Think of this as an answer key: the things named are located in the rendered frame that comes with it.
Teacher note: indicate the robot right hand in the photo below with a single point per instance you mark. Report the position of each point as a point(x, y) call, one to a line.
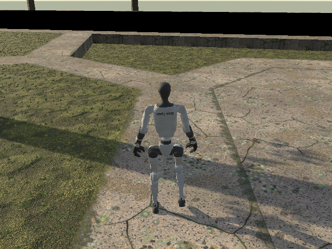
point(192, 145)

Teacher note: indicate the robot left upper arm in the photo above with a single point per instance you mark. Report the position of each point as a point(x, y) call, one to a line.
point(146, 117)

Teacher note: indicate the right robot foot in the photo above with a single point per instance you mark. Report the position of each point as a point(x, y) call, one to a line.
point(181, 203)

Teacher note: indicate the robot right upper arm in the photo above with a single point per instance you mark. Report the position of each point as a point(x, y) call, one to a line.
point(184, 118)

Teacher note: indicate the robot right forearm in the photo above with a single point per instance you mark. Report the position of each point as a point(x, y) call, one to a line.
point(191, 136)

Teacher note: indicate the robot torso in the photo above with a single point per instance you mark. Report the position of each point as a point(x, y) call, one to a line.
point(165, 119)

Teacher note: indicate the robot left hand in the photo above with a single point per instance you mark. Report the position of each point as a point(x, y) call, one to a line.
point(135, 149)

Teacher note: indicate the robot left forearm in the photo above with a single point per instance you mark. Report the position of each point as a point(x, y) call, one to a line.
point(139, 138)

